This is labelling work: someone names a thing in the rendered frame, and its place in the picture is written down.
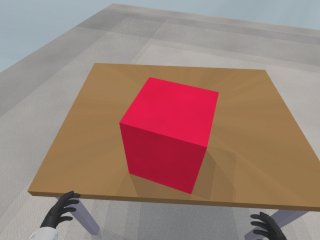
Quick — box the robot left hand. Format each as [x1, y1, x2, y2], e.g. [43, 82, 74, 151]
[40, 191, 81, 229]

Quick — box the left robot forearm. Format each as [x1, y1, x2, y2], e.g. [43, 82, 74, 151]
[29, 227, 59, 240]

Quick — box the carton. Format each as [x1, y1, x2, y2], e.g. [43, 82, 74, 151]
[119, 77, 219, 194]

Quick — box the robot right hand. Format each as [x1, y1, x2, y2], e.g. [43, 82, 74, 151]
[250, 211, 287, 240]

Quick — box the table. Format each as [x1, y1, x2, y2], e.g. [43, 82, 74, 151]
[27, 63, 320, 240]

